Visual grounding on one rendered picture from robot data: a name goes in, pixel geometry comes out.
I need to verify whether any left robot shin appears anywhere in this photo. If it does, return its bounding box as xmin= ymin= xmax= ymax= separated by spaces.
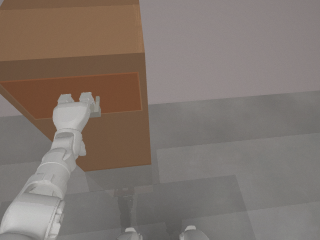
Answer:
xmin=125 ymin=227 xmax=136 ymax=232

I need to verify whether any drawer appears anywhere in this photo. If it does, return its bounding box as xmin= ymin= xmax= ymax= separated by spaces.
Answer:
xmin=0 ymin=72 xmax=141 ymax=119

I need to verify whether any handle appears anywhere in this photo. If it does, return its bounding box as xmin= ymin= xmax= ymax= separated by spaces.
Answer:
xmin=89 ymin=96 xmax=101 ymax=118

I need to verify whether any cabinet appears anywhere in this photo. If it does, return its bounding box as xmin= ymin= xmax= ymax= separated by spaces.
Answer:
xmin=0 ymin=0 xmax=152 ymax=172

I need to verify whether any right robot thigh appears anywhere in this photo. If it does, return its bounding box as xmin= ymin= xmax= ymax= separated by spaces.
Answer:
xmin=179 ymin=229 xmax=209 ymax=240

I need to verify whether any left robot upper arm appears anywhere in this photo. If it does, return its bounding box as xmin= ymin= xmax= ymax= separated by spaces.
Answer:
xmin=0 ymin=192 xmax=66 ymax=240

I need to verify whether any left robot hand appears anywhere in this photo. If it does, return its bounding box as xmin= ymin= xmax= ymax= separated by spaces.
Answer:
xmin=52 ymin=92 xmax=95 ymax=156

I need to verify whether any left robot forearm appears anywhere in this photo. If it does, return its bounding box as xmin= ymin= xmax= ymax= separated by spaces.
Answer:
xmin=0 ymin=128 xmax=82 ymax=234

